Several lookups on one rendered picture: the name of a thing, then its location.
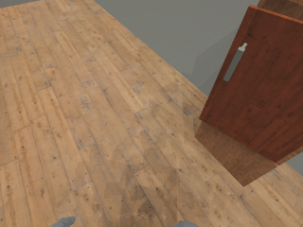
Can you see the handle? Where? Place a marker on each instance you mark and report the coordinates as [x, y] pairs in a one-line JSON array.
[[234, 62]]

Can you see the left robot hand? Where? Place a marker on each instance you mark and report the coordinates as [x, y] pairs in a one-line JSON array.
[[65, 222]]

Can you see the cupboard door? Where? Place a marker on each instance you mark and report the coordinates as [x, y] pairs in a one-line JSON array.
[[261, 106]]

